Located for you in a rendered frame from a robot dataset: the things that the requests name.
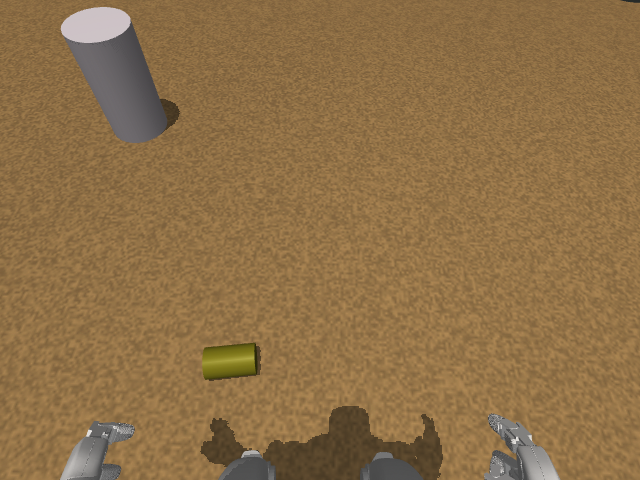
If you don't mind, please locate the left robot hand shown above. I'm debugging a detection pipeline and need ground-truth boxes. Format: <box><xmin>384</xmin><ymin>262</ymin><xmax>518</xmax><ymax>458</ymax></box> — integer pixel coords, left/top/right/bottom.
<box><xmin>60</xmin><ymin>421</ymin><xmax>135</xmax><ymax>480</ymax></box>

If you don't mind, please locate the right robot hand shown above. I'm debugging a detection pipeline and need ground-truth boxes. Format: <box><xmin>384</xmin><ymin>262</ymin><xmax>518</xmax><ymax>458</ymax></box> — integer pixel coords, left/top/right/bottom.
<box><xmin>484</xmin><ymin>414</ymin><xmax>560</xmax><ymax>480</ymax></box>

